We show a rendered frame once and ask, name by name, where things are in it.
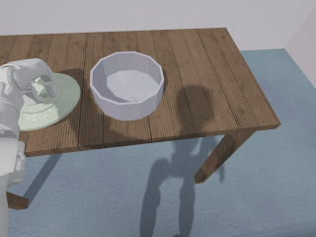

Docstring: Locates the lid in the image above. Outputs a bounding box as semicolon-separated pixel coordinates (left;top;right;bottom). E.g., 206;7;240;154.
18;72;81;131

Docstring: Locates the robot left hand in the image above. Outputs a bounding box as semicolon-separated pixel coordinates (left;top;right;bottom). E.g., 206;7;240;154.
7;58;57;106

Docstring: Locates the left robot forearm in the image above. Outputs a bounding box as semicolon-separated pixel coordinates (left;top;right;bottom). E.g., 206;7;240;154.
0;63;32;139

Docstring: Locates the pot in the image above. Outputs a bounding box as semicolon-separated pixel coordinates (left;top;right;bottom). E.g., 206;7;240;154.
90;51;165;120

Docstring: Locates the table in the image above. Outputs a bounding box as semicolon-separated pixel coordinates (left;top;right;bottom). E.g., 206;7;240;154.
0;28;281;210

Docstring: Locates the left robot upper arm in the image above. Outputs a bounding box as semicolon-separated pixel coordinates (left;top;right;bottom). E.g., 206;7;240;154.
0;137;26;237

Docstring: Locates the knob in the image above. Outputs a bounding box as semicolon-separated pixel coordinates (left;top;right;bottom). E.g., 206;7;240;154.
28;81;49;98

